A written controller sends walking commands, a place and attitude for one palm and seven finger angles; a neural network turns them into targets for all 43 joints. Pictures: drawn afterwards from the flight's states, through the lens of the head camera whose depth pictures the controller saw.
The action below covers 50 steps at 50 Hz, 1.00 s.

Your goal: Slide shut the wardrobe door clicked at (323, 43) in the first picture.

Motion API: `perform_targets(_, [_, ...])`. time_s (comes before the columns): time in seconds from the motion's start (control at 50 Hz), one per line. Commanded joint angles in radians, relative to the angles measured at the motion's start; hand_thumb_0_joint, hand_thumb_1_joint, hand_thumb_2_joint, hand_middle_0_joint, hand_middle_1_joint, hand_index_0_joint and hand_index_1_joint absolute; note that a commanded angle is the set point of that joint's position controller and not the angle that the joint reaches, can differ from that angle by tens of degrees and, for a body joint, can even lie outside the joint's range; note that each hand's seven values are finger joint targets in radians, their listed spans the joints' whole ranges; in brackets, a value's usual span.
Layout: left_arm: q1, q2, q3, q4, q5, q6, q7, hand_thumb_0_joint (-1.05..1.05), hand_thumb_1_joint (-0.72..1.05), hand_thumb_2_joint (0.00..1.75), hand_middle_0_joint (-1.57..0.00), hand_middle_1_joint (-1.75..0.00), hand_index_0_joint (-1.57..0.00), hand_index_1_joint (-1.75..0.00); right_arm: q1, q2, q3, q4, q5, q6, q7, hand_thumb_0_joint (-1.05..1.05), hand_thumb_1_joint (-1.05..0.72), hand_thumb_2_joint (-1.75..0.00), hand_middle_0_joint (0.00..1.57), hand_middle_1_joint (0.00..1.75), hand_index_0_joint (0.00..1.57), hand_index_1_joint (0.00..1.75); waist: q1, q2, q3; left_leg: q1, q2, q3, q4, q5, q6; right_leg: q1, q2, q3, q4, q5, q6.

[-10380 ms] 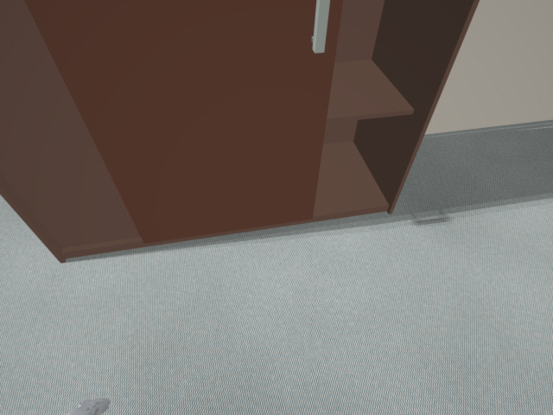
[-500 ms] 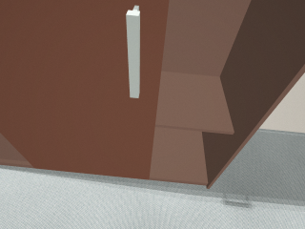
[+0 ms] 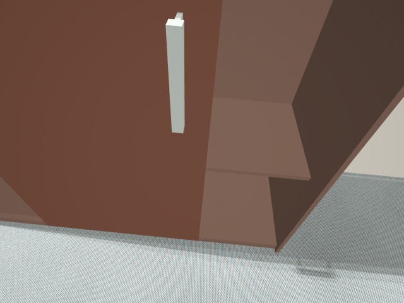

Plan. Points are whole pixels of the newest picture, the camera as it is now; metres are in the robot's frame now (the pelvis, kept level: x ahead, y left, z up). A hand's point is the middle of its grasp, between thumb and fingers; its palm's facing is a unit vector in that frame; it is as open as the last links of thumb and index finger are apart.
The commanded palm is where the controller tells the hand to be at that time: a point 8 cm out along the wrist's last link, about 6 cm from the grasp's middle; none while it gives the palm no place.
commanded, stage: raise the hand with hooked fingers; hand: left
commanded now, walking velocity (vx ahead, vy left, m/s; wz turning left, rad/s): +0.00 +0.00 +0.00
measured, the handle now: (178, 79) +0.49 +0.10 +0.20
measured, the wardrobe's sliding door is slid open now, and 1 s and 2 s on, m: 0.39 0.39 0.39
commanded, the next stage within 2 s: none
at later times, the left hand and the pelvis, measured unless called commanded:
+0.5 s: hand (114, 292) +0.14 +0.17 -0.01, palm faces +0.10 -0.99 -0.03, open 8.8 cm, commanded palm +0.13 +0.23 +0.01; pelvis -0.03 -0.06 -0.05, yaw +2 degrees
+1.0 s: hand (87, 232) +0.20 +0.21 +0.09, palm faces +0.02 -1.00 -0.08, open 11.8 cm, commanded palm +0.17 +0.26 +0.11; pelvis -0.01 -0.04 -0.02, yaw +2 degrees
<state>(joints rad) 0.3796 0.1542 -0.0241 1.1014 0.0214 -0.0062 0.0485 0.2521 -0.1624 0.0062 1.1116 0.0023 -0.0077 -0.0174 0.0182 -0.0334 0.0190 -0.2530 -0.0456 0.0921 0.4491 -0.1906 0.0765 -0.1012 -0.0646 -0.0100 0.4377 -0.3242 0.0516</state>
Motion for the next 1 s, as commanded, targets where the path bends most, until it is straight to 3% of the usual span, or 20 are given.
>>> perform_targets(0.0, [0.109,0.099,0.019,-0.012,-0.005,-0.010,0.003,0.00,0.90,0.90,-0.20,-0.30,-0.20,-0.30,0.053,-0.109,-0.016,-0.027,-0.004,-0.012,-0.002,0.00,-0.90,-0.90,0.20,0.30,0.20,0.30,-0.006,0.025,0.052,0.069,0.138,-0.156,-0.109,0.038,-0.020,-0.121,-0.045,0.028,-0.081,0.098,-0.061])
perform_targets(0.02, [0.057,0.106,0.013,-0.017,0.018,-0.028,0.030,0.00,0.90,0.90,-0.20,-0.30,-0.20,-0.30,0.007,-0.144,-0.013,-0.112,-0.007,-0.019,0.005,0.00,-0.90,-0.90,0.20,0.30,0.20,0.30,-0.021,0.008,0.133,-0.008,0.149,-0.159,0.032,0.161,-0.051,-0.191,-0.041,0.053,-0.094,0.135,-0.066])
perform_targets(0.04, [-0.619,0.294,0.098,-1.593,-0.164,-0.219,0.036,0.00,0.88,0.89,-0.20,-0.32,-0.20,-0.32,0.073,-0.282,-0.063,-0.476,0.040,-0.147,-0.037,0.00,-0.90,-0.90,0.20,0.30,0.20,0.30,-0.170,0.203,-0.362,0.345,0.078,-0.137,-0.028,0.155,-0.069,-0.201,0.064,-0.091,0.059,0.210,-0.076])
perform_targets(0.06, [-0.283,0.251,0.113,-1.415,-0.110,-0.174,0.093,0.00,0.85,0.88,-0.20,-0.33,-0.20,-0.33,-0.017,-0.202,-0.013,-0.405,0.044,-0.249,-0.062,0.00,-0.90,-0.90,0.20,0.30,0.20,0.30,-0.051,0.341,-0.402,0.364,0.146,-0.204,-0.076,0.136,-0.105,-0.257,0.066,-0.070,0.193,0.032,-0.091])
perform_targets(0.08, [0.096,-0.003,-0.032,-1.107,-0.122,-0.052,0.106,0.00,0.83,0.87,-0.21,-0.34,-0.21,-0.34,0.007,-0.142,-0.014,-0.367,0.063,-0.282,-0.052,0.00,-0.90,-0.90,0.20,0.30,0.20,0.30,-0.068,0.276,-0.212,0.214,0.135,-0.227,-0.120,0.049,-0.108,-0.350,0.056,-0.065,0.258,-0.038,-0.084])
perform_targets(0.1, [0.084,-0.033,-0.050,-1.225,-0.165,-0.031,0.098,0.00,0.81,0.86,-0.21,-0.36,-0.21,-0.36,0.035,-0.165,-0.038,-0.385,0.079,-0.306,-0.045,0.00,-0.90,-0.90,0.20,0.30,0.20,0.30,-0.049,0.251,-0.166,0.129,0.105,-0.228,-0.110,-0.057,-0.119,-0.372,0.056,-0.065,0.262,-0.030,-0.081])
perform_targets(0.14, [0.011,0.064,0.030,-1.353,-0.190,-0.121,0.073,0.00,0.76,0.84,-0.21,-0.39,-0.21,-0.39,-0.040,-0.198,-0.043,-0.486,0.062,-0.347,-0.064,0.00,-0.90,-0.90,0.20,0.30,0.20,0.30,-0.051,0.138,-0.097,0.001,0.087,-0.210,-0.040,-0.250,-0.089,-0.330,0.064,-0.077,0.129,-0.038,-0.080])
perform_targets(0.16, [0.012,0.099,0.083,-1.297,-0.186,-0.165,0.050,0.00,0.74,0.83,-0.21,-0.40,-0.21,-0.40,-0.033,-0.212,-0.048,-0.502,0.040,-0.345,-0.069,0.00,-0.90,-0.90,0.20,0.30,0.20,0.30,-0.071,0.014,-0.070,-0.060,0.072,-0.196,0.019,-0.220,-0.077,-0.364,0.070,-0.080,0.103,-0.044,-0.078])
perform_targets(0.18, [0.080,0.070,0.111,-1.173,-0.196,-0.215,0.002,0.00,0.71,0.82,-0.21,-0.42,-0.21,-0.42,-0.036,-0.203,-0.058,-0.512,0.021,-0.339,-0.067,0.00,-0.90,-0.90,0.20,0.30,0.20,0.30,-0.059,-0.125,-0.035,-0.104,0.069,-0.179,0.090,-0.143,-0.064,-0.414,0.081,-0.091,0.108,-0.031,-0.073])
perform_targets(0.22, [0.246,0.026,0.150,-0.941,-0.212,-0.326,-0.134,0.00,0.67,0.80,-0.22,-0.45,-0.22,-0.45,-0.051,-0.200,-0.086,-0.534,0.017,-0.311,-0.035,0.00,-0.90,-0.90,0.20,0.30,0.20,0.30,-0.003,-0.264,-0.035,-0.220,0.068,-0.142,0.202,-0.027,-0.084,-0.479,0.097,-0.122,0.210,-0.006,-0.074])
perform_targets(0.26, [0.247,0.075,0.198,-0.943,-0.255,-0.451,-0.305,0.00,0.62,0.78,-0.22,-0.48,-0.22,-0.48,-0.113,-0.211,-0.108,-0.594,0.018,-0.298,-0.007,0.00,-0.90,-0.90,0.20,0.30,0.20,0.30,0.022,-0.181,-0.085,-0.307,0.053,-0.104,0.294,-0.036,-0.092,-0.525,0.086,-0.096,0.298,0.008,-0.083])
perform_targets(0.28, [0.251,0.136,0.251,-0.953,-0.272,-0.477,-0.379,0.00,0.60,0.77,-0.22,-0.50,-0.22,-0.50,-0.131,-0.218,-0.112,-0.637,0.025,-0.295,0.001,0.00,-0.90,-0.90,0.20,0.30,0.20,0.30,0.030,-0.098,-0.119,-0.307,0.045,-0.093,0.315,-0.037,-0.088,-0.510,0.078,-0.079,0.314,0.018,-0.089])
perform_targets(0.3, [0.282,0.222,0.346,-0.945,-0.280,-0.451,-0.412,0.00,0.57,0.76,-0.22,-0.51,-0.22,-0.51,-0.144,-0.222,-0.115,-0.668,0.037,-0.283,0.003,0.00,-0.90,-0.90,0.20,0.30,0.20,0.30,0.071,0.002,-0.157,-0.301,0.034,-0.077,0.318,-0.021,-0.081,-0.462,0.068,-0.057,0.317,0.051,-0.094])
perform_targets(0.38, [0.107,0.271,0.414,-1.266,-0.370,-0.349,-0.405,0.00,0.48,0.72,-0.23,-0.57,-0.23,-0.57,-0.152,-0.191,-0.094,-0.770,0.053,-0.249,-0.042,0.00,-0.90,-0.90,0.20,0.30,0.20,0.30,0.040,0.056,-0.267,-0.256,0.029,-0.050,0.338,-0.072,-0.056,-0.439,0.065,-0.004,0.257,-0.019,-0.059])
perform_targets(0.46, [-0.092,0.285,0.384,-1.499,-0.356,-0.444,-0.344,0.00,0.39,0.68,-0.24,-0.63,-0.24,-0.63,-0.065,-0.172,-0.079,-0.729,0.029,-0.263,-0.068,0.00,-0.90,-0.90,0.20,0.30,0.20,0.30,-0.036,0.160,-0.252,-0.194,0.053,-0.095,0.372,-0.032,-0.039,-0.488,0.080,0.020,0.251,0.026,-0.062])
perform_targets(0.52, [-0.228,0.293,0.329,-1.457,-0.359,-0.492,-0.388,0.00,0.32,0.65,-0.24,-0.68,-0.24,-0.68,-0.048,-0.194,-0.062,-0.674,0.032,-0.291,-0.086,0.00,-0.90,-0.90,0.20,0.30,0.20,0.30,-0.093,0.152,-0.190,-0.208,0.058,-0.119,0.404,-0.055,-0.035,-0.523,0.078,0.053,0.223,0.011,-0.055])
perform_targets(0.6, [-0.219,0.372,0.378,-1.243,-0.390,-0.398,-0.500,0.00,0.22,0.61,-0.25,-0.74,-0.25,-0.74,-0.066,-0.227,-0.048,-0.631,0.052,-0.317,-0.106,0.00,-0.90,-0.90,0.20,0.30,0.20,0.30,-0.072,0.086,-0.144,-0.244,0.058,-0.131,0.392,-0.099,-0.031,-0.470,0.049,0.130,0.131,-0.062,-0.030])
perform_targets(0.7, [-0.184,0.463,0.534,-1.180,-0.440,-0.252,-0.533,0.00,0.11,0.56,-0.26,-0.81,-0.26,-0.81,-0.100,-0.224,-0.035,-0.641,0.055,-0.335,-0.101,0.00,-0.90,-0.90,0.20,0.30,0.20,0.30,0.002,0.046,-0.240,-0.193,0.060,-0.144,0.332,0.002,-0.035,-0.302,0.016,0.138,0.113,0.128,0.008])
perform_targets(0.82, [-0.141,0.415,0.548,-1.230,-0.467,-0.237,-0.514,0.00,-0.03,0.50,-0.27,-0.90,-0.27,-0.90,-0.090,-0.215,-0.036,-0.656,0.059,-0.358,-0.076,0.00,-0.90,-0.90,0.20,0.30,0.20,0.30,0.019,-0.006,-0.248,-0.130,0.052,-0.129,0.271,0.092,-0.038,-0.248,0.020,0.090,0.125,0.386,0.036])
perform_targets(0.98, [-0.227,0.442,0.524,-1.357,-0.437,-0.187,-0.474,0.00,-0.22,0.42,-0.28,-1.02,-0.28,-1.02,-0.082,-0.229,-0.035,-0.655,0.065,-0.398,-0.083,0.00,-0.90,-0.90,0.20,0.30,0.20,0.30,0.014,0.096,-0.215,0.030,0.058,-0.120,0.140,0.079,-0.028,-0.297,0.087,-0.049,0.090,0.177,-0.046])
